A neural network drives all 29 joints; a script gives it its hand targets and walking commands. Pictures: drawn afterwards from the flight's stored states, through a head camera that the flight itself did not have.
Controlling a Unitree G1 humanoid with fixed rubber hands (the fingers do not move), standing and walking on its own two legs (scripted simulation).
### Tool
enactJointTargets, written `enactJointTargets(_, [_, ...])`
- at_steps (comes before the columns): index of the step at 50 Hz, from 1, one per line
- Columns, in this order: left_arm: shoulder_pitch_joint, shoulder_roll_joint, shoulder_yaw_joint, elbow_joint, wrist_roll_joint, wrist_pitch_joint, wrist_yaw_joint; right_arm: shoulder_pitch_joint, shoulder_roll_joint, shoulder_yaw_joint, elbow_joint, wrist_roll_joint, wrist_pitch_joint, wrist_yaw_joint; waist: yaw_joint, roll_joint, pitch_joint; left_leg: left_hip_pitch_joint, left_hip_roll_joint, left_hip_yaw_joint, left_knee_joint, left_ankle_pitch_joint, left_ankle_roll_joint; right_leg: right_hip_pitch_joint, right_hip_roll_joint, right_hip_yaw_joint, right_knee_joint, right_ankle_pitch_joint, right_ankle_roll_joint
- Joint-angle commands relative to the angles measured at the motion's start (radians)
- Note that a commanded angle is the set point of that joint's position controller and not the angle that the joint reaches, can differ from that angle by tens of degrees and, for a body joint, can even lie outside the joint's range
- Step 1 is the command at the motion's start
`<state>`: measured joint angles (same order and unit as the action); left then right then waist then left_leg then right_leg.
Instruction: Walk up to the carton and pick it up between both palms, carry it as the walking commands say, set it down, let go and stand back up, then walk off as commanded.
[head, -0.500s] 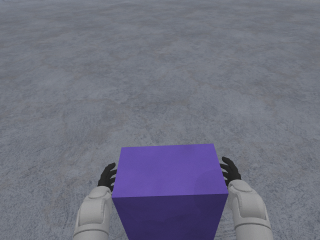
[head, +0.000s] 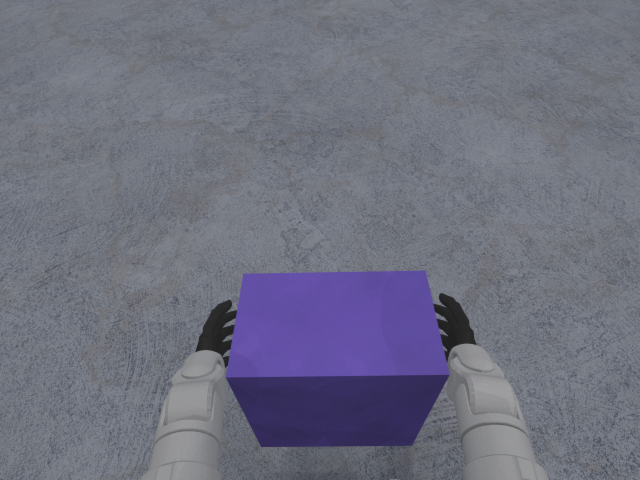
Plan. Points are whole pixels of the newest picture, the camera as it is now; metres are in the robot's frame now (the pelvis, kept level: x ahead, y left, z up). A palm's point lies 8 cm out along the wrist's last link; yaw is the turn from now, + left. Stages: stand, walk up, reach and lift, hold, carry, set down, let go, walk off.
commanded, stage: set down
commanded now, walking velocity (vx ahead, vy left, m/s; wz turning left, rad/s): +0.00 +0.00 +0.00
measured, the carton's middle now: (335, 367) +0.30 +0.00 -0.09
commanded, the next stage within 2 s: none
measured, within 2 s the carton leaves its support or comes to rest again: neither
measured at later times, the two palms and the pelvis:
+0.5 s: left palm (226, 361) +0.32 +0.17 -0.12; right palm (437, 355) +0.33 -0.16 -0.12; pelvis -0.04 +0.02 -0.07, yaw -1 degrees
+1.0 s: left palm (237, 367) +0.35 +0.18 -0.22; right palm (419, 356) +0.36 -0.15 -0.21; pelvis -0.05 +0.00 -0.15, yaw +2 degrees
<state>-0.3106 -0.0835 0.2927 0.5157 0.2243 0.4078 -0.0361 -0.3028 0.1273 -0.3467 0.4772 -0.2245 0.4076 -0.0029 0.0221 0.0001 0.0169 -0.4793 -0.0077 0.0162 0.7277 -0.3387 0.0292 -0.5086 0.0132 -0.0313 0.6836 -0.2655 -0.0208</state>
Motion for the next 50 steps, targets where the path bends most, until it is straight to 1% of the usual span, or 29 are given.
enactJointTargets(1, [-0.582, -0.972, -0.544, -0.081, -0.158, -0.104, -0.198, -0.583, 0.888, 0.610, -0.040, 0.167, -0.098, 0.235, -0.019, 0.048, -0.581, 0.024, -0.073, -0.135, -0.048, 0.368, 0.001, 0.237, 0.072, 0.148, 0.012, 0.327, -0.032])
enactJointTargets(6, [-0.614, -0.957, -0.554, -0.071, -0.168, -0.146, -0.174, -0.599, 0.849, 0.584, 0.000, 0.120, -0.141, 0.237, -0.025, 0.018, -0.680, 0.000, -0.073, -0.141, -0.001, 0.371, -0.013, 0.075, 0.096, 0.125, 0.084, 0.284, -0.027])
enactJointTargets(8, [-0.682, -0.981, -0.583, -0.121, -0.191, -0.171, -0.164, -0.662, 0.861, 0.629, -0.006, 0.150, -0.160, 0.248, -0.010, 0.032, -0.764, -0.006, -0.075, -0.133, 0.035, 0.369, -0.017, 0.057, 0.102, 0.122, 0.118, 0.253, -0.028])
enactJointTargets(9, [-0.637, -0.983, -0.570, -0.093, -0.183, -0.170, -0.161, -0.653, 0.875, 0.629, -0.015, 0.152, -0.162, 0.246, -0.003, 0.005, -0.791, 0.003, -0.080, -0.133, 0.051, 0.408, -0.016, 0.041, 0.102, 0.114, 0.138, 0.282, -0.018])
enactJointTargets(11, [-0.681, -0.984, -0.574, -0.075, -0.188, -0.176, -0.161, -0.685, 0.857, 0.594, 0.009, 0.138, -0.170, 0.250, -0.016, 0.022, -0.813, -0.058, -0.082, -0.134, 0.073, 0.346, -0.022, -0.004, 0.105, 0.113, 0.170, 0.223, -0.028])
enactJointTargets(12, [-0.682, -0.999, -0.580, -0.087, -0.189, -0.176, -0.160, -0.719, 0.870, 0.615, -0.018, 0.149, -0.173, 0.251, -0.001, 0.031, -0.857, -0.061, -0.083, -0.134, 0.092, 0.341, -0.023, -0.036, 0.106, 0.114, 0.186, 0.211, -0.028])
enactJointTargets(20, [-0.798, -1.003, -0.593, -0.115, -0.211, -0.155, -0.168, -0.808, 0.868, 0.639, -0.036, 0.152, -0.147, 0.263, -0.012, -0.027, -0.990, -0.171, -0.097, -0.112, 0.190, 0.249, -0.028, -0.164, 0.117, 0.084, 0.280, 0.134, -0.009])
enactJointTargets(23, [-0.837, -1.017, -0.607, -0.144, -0.232, -0.140, -0.163, -0.821, 0.895, 0.640, 0.004, 0.156, -0.122, 0.265, -0.012, -0.021, -1.031, -0.197, -0.103, -0.114, 0.220, 0.203, -0.029, -0.217, 0.116, 0.078, 0.322, 0.087, -0.017])
enactJointTargets(24, [-0.795, -1.027, -0.575, -0.083, -0.211, -0.125, -0.167, -0.777, 0.898, 0.628, 0.033, 0.144, -0.114, 0.264, -0.006, -0.025, -0.954, -0.244, -0.107, -0.107, 0.226, 0.191, -0.031, -0.242, 0.115, 0.076, 0.317, 0.078, -0.014])
enactJointTargets(25, [-0.860, -1.001, -0.580, -0.085, -0.217, -0.121, -0.174, -0.808, 0.900, 0.586, 0.051, 0.140, -0.112, 0.264, -0.025, -0.035, -0.946, -0.273, -0.105, -0.108, 0.230, 0.127, -0.028, -0.260, 0.118, 0.073, 0.321, 0.033, -0.012])
enactJointTargets(27, [-0.883, -0.995, -0.540, -0.062, -0.207, -0.116, -0.183, -0.867, 0.908, 0.593, 0.043, 0.145, -0.109, 0.262, -0.016, -0.026, -0.930, -0.324, -0.107, -0.106, 0.253, 0.090, -0.020, -0.304, 0.110, 0.080, 0.339, 0.005, -0.008])
enactJointTargets(28, [-0.851, -1.004, -0.537, -0.054, -0.199, -0.113, -0.178, -0.875, 0.906, 0.607, 0.033, 0.154, -0.108, 0.267, 0.009, -0.040, -0.945, -0.334, -0.107, -0.108, 0.263, 0.096, -0.020, -0.313, 0.110, 0.074, 0.363, 0.016, -0.009])
enactJointTargets(29, [-0.918, -1.002, -0.554, -0.079, -0.216, -0.117, -0.180, -0.879, 0.905, 0.586, 0.064, 0.151, -0.105, 0.265, -0.012, -0.030, -0.964, -0.336, -0.107, -0.099, 0.270, 0.102, -0.025, -0.324, 0.114, 0.071, 0.368, 0.016, -0.009])
enactJointTargets(31, [-0.926, -1.003, -0.548, -0.072, -0.214, -0.114, -0.171, -0.908, 0.896, 0.577, 0.073, 0.166, -0.109, 0.275, 0.000, -0.015, -0.967, -0.333, -0.115, -0.105, 0.298, 0.105, -0.032, -0.410, 0.121, 0.062, 0.399, 0.012, -0.008])
enactJointTargets(32, [-0.901, -1.023, -0.540, -0.031, -0.202, -0.107, -0.177, -0.907, 0.895, 0.565, 0.070, 0.156, -0.107, 0.273, -0.012, 0.008, -0.983, -0.341, -0.117, -0.096, 0.310, 0.106, -0.032, -0.400, 0.121, 0.061, 0.403, 0.012, -0.010])
enactJointTargets(33, [-0.907, -0.984, -0.526, -0.031, -0.206, -0.110, -0.177, -0.896, 0.920, 0.554, 0.098, 0.149, -0.102, 0.267, -0.011, -0.028, -0.973, -0.385, -0.122, -0.082, 0.327, 0.099, -0.029, -0.402, 0.121, 0.064, 0.402, 0.008, -0.003])
enactJointTargets(35, [-0.969, -0.979, -0.537, -0.044, -0.221, -0.121, -0.184, -0.936, 0.910, 0.577, 0.075, 0.172, -0.111, 0.254, -0.021, -0.039, -1.021, -0.424, -0.121, -0.076, 0.364, 0.109, -0.025, -0.402, 0.121, 0.067, 0.427, 0.021, 0.005])
enactJointTargets(37, [-0.977, -0.994, -0.551, -0.056, -0.222, -0.124, -0.178, -0.946, 0.933, 0.584, 0.069, 0.177, -0.113, 0.252, -0.012, -0.009, -1.098, -0.416, -0.129, -0.071, 0.393, 0.133, -0.029, -0.419, 0.121, 0.066, 0.460, 0.041, 0.003])
enactJointTargets(38, [-1.035, -1.009, -0.575, -0.090, -0.248, -0.126, -0.171, -0.932, 0.913, 0.554, 0.104, 0.165, -0.110, 0.254, -0.053, 0.004, -1.126, -0.408, -0.127, -0.086, 0.397, 0.111, -0.037, -0.461, 0.131, 0.051, 0.484, 0.034, -0.003])
enactJointTargets(39, [-0.978, -1.011, -0.541, -0.026, -0.219, -0.120, -0.171, -0.972, 0.907, 0.567, 0.061, 0.171, -0.118, 0.244, -0.022, 0.030, -1.099, -0.466, -0.133, -0.064, 0.417, 0.135, -0.040, -0.461, 0.126, 0.067, 0.482, 0.038, -0.003])
enactJointTargets(40, [-1.042, -0.999, -0.581, -0.092, -0.256, -0.131, -0.171, -0.962, 0.923, 0.583, 0.066, 0.181, -0.115, 0.241, -0.037, -0.010, -1.196, -0.434, -0.139, -0.064, 0.437, 0.142, -0.038, -0.438, 0.135, 0.060, 0.497, 0.047, -0.001])
enactJointTargets(41, [-1.000, -1.004, -0.573, -0.076, -0.252, -0.128, -0.166, -0.975, 0.919, 0.606, 0.051, 0.198, -0.114, 0.241, -0.018, 0.008, -1.224, -0.437, -0.137, -0.060, 0.455, 0.177, -0.037, -0.436, 0.130, 0.059, 0.522, 0.077, 0.003])
enactJointTargets(44, [-1.024, -0.968, -0.577, -0.100, -0.265, -0.134, -0.164, -0.980, 0.917, 0.618, 0.042, 0.206, -0.113, 0.225, -0.024, 0.004, -1.273, -0.482, -0.141, -0.060, 0.485, 0.180, -0.036, -0.453, 0.133, 0.051, 0.560, 0.096, 0.015])
enactJointTargets(45, [-1.020, -0.948, -0.571, -0.095, -0.255, -0.132, -0.159, -1.017, 0.904, 0.629, 0.031, 0.218, -0.112, 0.224, 0.001, 0.012, -1.261, -0.495, -0.145, -0.054, 0.499, 0.199, -0.038, -0.475, 0.137, 0.054, 0.572, 0.107, 0.017])
enactJointTargets(46, [-1.032, -0.985, -0.614, -0.125, -0.283, -0.138, -0.154, -0.950, 0.903, 0.634, 0.026, 0.208, -0.119, 0.218, -0.037, 0.018, -1.328, -0.479, -0.149, -0.059, 0.511, 0.230, -0.046, -0.462, 0.141, 0.053, 0.583, 0.147, 0.012])
enactJointTargets(47, [-1.031, -0.961, -0.586, -0.099, -0.278, -0.136, -0.153, -0.998, 0.880, 0.639, 0.000, 0.215, -0.119, 0.213, -0.019, 0.012, -1.305, -0.515, -0.150, -0.047, 0.527, 0.216, -0.047, -0.473, 0.138, 0.053, 0.590, 0.118, 0.014])
enactJointTargets(48, [-1.029, -0.950, -0.593, -0.110, -0.285, -0.137, -0.154, -0.978, 0.894, 0.634, 0.028, 0.214, -0.113, 0.208, -0.032, -0.019, -1.309, -0.532, -0.149, -0.063, 0.534, 0.198, -0.040, -0.480, 0.139, 0.052, 0.606, 0.120, 0.016])
enactJointTargets(49, [-1.056, -0.927, -0.586, -0.100, -0.282, -0.136, -0.151, -0.982, 0.882, 0.623, 0.035, 0.217, -0.113, 0.204, -0.026, 0.000, -1.286, -0.565, -0.149, -0.054, 0.539, 0.188, -0.043, -0.494, 0.140, 0.060, 0.604, 0.114, 0.017])
enactJointTargets(50, [-1.051, -0.910, -0.587, -0.107, -0.284, -0.137, -0.146, -1.020, 0.907, 0.649, 0.008, 0.241, -0.113, 0.200, 0.007, -0.009, -1.314, -0.571, -0.152, -0.045, 0.558, 0.171, -0.039, -0.500, 0.140, 0.063, 0.619, 0.092, 0.021])
